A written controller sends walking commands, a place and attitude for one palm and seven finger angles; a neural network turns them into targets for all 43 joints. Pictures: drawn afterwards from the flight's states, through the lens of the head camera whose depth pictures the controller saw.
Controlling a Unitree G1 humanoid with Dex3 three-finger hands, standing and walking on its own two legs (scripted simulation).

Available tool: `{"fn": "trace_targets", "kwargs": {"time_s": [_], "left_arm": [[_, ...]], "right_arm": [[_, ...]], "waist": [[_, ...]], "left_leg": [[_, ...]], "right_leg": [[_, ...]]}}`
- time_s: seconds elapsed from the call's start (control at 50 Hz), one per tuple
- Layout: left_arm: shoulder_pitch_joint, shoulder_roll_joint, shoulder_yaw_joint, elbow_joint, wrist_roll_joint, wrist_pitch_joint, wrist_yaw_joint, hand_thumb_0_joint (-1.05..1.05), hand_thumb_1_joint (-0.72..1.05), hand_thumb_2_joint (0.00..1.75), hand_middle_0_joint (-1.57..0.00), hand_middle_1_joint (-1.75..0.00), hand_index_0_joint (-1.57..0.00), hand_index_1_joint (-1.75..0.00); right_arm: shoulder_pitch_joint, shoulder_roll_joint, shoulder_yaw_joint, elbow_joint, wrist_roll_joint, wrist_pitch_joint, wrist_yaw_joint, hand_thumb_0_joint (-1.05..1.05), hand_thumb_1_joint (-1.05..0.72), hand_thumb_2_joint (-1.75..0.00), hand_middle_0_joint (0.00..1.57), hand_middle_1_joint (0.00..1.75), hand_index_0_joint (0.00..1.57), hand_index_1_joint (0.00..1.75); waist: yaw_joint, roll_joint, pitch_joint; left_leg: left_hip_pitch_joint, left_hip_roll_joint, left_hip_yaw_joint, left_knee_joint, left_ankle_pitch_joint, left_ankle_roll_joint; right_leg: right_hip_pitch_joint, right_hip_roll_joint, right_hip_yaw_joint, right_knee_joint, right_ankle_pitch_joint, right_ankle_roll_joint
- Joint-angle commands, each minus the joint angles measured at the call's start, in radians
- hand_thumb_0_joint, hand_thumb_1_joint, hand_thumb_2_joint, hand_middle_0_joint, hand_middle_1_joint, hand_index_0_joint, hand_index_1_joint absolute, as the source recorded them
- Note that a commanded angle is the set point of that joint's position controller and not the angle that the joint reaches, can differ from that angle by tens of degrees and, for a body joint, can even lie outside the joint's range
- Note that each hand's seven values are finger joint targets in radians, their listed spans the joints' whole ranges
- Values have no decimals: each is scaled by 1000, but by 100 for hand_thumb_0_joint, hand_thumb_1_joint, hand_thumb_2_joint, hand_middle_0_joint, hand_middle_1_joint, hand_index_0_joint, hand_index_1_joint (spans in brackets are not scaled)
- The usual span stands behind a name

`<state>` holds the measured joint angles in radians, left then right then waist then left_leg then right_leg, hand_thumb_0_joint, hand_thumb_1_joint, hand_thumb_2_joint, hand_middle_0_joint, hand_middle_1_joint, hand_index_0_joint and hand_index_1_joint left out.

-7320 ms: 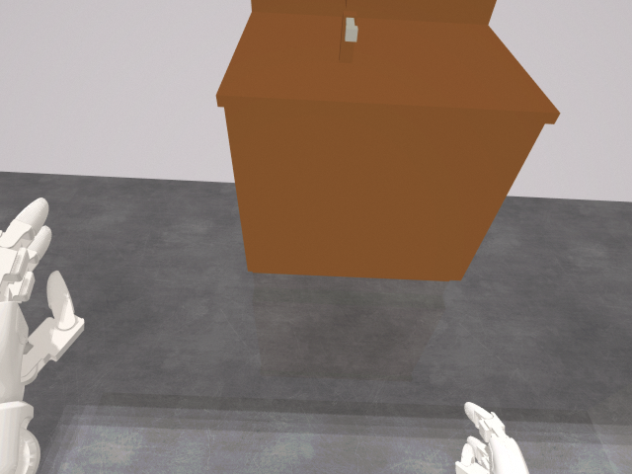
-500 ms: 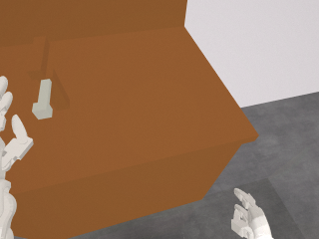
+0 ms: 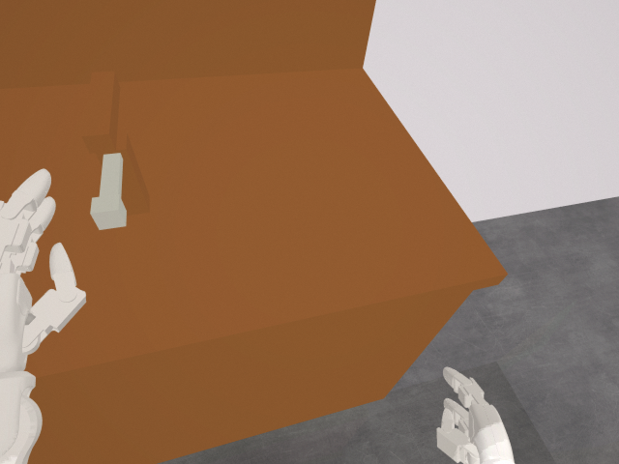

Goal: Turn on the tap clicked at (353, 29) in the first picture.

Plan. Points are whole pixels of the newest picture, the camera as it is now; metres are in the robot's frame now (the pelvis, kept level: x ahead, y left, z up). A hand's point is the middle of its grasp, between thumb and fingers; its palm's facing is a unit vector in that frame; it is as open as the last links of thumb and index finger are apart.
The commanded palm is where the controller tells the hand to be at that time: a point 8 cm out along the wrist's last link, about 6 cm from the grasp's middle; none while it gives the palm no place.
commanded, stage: shuffle to correct the standing spot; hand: left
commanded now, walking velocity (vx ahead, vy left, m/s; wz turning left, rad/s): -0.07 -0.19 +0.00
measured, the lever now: (109, 212) +0.34 +0.27 +0.14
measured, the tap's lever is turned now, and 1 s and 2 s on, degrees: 0 0 0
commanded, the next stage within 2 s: come to a stop and stand still in 0.22 s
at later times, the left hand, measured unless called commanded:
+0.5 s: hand (140, 310) +0.22 +0.19 +0.15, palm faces +0.36 -0.85 -0.38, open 7.4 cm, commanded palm +0.16 +0.22 +0.17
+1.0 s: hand (116, 280) +0.25 +0.22 +0.15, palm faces +0.27 -0.90 -0.36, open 7.4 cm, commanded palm +0.19 +0.27 +0.17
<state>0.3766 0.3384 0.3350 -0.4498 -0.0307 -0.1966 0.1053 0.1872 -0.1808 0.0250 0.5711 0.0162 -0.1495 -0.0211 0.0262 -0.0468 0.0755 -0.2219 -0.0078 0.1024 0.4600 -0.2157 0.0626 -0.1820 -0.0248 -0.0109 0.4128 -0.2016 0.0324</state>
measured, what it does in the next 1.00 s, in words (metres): stands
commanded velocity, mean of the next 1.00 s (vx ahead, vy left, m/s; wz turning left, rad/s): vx -0.02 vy -0.02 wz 0.00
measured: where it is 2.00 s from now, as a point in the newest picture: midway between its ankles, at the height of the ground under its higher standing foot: outside the picture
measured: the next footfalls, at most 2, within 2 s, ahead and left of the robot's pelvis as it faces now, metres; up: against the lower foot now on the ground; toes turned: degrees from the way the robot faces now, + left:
none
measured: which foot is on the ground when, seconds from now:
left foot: down 0.00-1.00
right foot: down 0.00-1.00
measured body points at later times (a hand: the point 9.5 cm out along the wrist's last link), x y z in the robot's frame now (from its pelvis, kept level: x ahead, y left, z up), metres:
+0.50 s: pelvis +0.00 -0.05 +0.00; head +0.03 -0.05 +0.45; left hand +0.19 +0.23 +0.17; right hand +0.17 -0.29 -0.08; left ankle +0.03 +0.07 -0.74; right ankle +0.01 -0.14 -0.74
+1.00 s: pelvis +0.02 +0.00 +0.00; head +0.04 +0.02 +0.45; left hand +0.22 +0.27 +0.17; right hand +0.19 -0.22 -0.07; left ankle +0.03 +0.07 -0.74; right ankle +0.01 -0.14 -0.74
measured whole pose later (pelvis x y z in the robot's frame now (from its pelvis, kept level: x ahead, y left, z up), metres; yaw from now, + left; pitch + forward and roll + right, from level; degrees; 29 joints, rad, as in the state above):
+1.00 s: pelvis +0.02 +0.00 +0.00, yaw -2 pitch +0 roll -1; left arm 0.45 0.36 0.31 -0.47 -0.05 -0.25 0.08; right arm 0.20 -0.18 0.02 0.57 0.02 -0.15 0.00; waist 0.00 -0.04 0.05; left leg -0.23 -0.06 0.04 0.49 -0.25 0.08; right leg -0.22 -0.02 0.03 0.47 -0.25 0.04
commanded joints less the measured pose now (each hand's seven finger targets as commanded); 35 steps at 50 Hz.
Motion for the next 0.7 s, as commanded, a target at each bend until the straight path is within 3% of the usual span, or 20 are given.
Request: {"fn": "trace_targets", "kwargs": {"time_s": [0.0, 0.06, 0.12, 0.16, 0.18, 0.26, 0.28, 0.36, 0.38, 0.42, 0.46, 0.48, 0.54, 0.64, 0.66, 0.68], "left_arm": [[-102, 204, 148, -264, -13, -72, 14, 0, 90, 90, -20, -30, -20, -30], [-74, 197, 147, -285, -15, -67, 7, 0, 90, 90, -20, -30, -20, -30], [-51, 173, 120, -278, -15, -65, -3, 0, 90, 90, -20, -30, -20, -30], [-22, 190, 140, -277, -12, -55, -3, 0, 90, 90, -20, -30, -20, -30], [-22, 160, 110, -262, -17, -52, -10, 0, 90, 90, -20, -30, -20, -30], [1, 213, 168, -273, -23, -44, -6, 0, 90, 90, -20, -30, -20, -30], [5, 190, 145, -256, -31, -41, -11, 0, 90, 90, -20, -30, -20, -30], [15, 213, 168, -268, -39, -34, 6, 0, 90, 90, -20, -30, -20, -30], [19, 183, 136, -256, -42, -32, 9, 0, 90, 90, -20, -30, -20, -30], [16, 199, 143, -263, -40, -29, 23, 0, 90, 90, -20, -30, -20, -30], [27, 219, 158, -270, -31, -21, 37, 0, 90, 90, -20, -30, -20, -30], [31, 187, 129, -244, -33, -21, 38, 0, 90, 90, -20, -30, -20, -30], [14, 193, 132, -221, -32, -23, 45, 0, 90, 90, -20, -30, -20, -30], [57, 202, 146, -225, -33, -32, 43, 0, 90, 90, -20, -30, -20, -30], [74, 216, 160, -236, -28, -32, 44, 0, 90, 90, -20, -30, -20, -30], [-925, 985, 714, -502, 101, -142, 32, 0, 90, 90, -20, -30, -20, -30]], "right_arm": [[-73, -129, -65, -174, 1, -37, -5, 0, -90, -90, 20, 30, 20, 30], [-74, -126, -68, -178, 3, -40, 5, 0, -90, -90, 20, 30, 20, 30], [-49, -138, -82, -179, -1, -41, 18, 0, -90, -90, 20, 30, 20, 30], [-62, -137, -81, -182, 2, -39, 20, 0, -90, -90, 20, 30, 20, 30], [-49, -139, -81, -180, -3, -33, 22, 0, -90, -90, 20, 30, 20, 30], [-63, -136, -87, -189, 6, -27, 12, 0, -90, -90, 20, 30, 20, 30], [-58, -136, -85, -187, -1, -21, 10, 0, -90, -90, 20, 30, 20, 30], [-77, -129, -79, -179, 7, -25, -7, 0, -90, -90, 20, 30, 20, 30], [-69, -125, -70, -174, 2, -22, -9, 0, -90, -90, 20, 30, 20, 30], [-69, -129, -71, -165, 3, -21, -16, 0, -90, -90, 20, 30, 20, 30], [-88, -134, -68, -155, 6, -18, -23, 0, -90, -90, 20, 30, 20, 30], [-78, -133, -61, -148, 1, -12, -23, 0, -90, -90, 20, 30, 20, 30], [-82, -146, -69, -141, 7, -16, -27, 0, -90, -90, 20, 30, 20, 30], [-93, -154, -77, -140, 5, -10, -31, 0, -90, -90, 20, 30, 20, 30], [-108, -155, -75, -138, 7, -10, -31, 0, -90, -90, 20, 30, 20, 30], [40, -154, -84, -125, -36, -48, -29, 0, -90, -90, 20, 30, 20, 30]], "waist": [[1, 176, -149], [1, 203, -173], [-3, 200, -179], [1, 193, -185], [-6, 185, -178], [-1, 122, -183], [-4, 107, -179], [-5, 87, -172], [-8, 60, -172], [-8, 35, -159], [-7, 31, -143], [-11, 5, -146], [-8, -36, -143], [-5, 43, -172], [-2, 87, -179], [33, -108, -86]], "left_leg": [[27, 171, -181, -167, 102, -55], [81, 179, -156, -130, 220, -64], [87, 202, -156, -111, 266, -58], [107, 204, -140, -88, 287, -59], [65, 202, -148, -98, 244, -54], [46, 184, -119, -54, 147, -43], [14, 173, -115, -46, 96, -41], [25, 92, -75, 13, -72, -48], [25, 67, -69, 39, -91, -45], [29, 38, -76, 89, -96, -45], [19, 30, -99, 106, -68, -42], [-5, 24, -105, 109, -56, -39], [-17, 17, -132, 88, -9, -41], [50, 61, -160, -17, 154, -27], [78, 75, -171, -34, 213, -23], [-94, 51, -96, 133, 173, -25]], "right_leg": [[36, 19, -11, 34, 51, -30], [16, 22, -23, 32, 59, -30], [12, 22, -26, 27, 33, -28], [-1, 20, -26, 15, 58, -28], [15, 23, -28, 18, 45, -27], [17, 7, 0, -7, 123, -32], [25, 0, 9, -18, 123, -32], [-32, -47, 126, -101, 74, -60], [-48, -67, 151, -136, 11, -63], [-81, -111, 220, -194, -99, -75], [-88, -140, 256, -210, -108, -90], [-60, -149, 245, -203, -105, -91], [-20, -158, 229, -167, -35, -99], [33, -78, 114, -68, 140, -57], [29, -60, 93, -43, 178, -53], [-48, -65, 165, -158, 335, 46]]}}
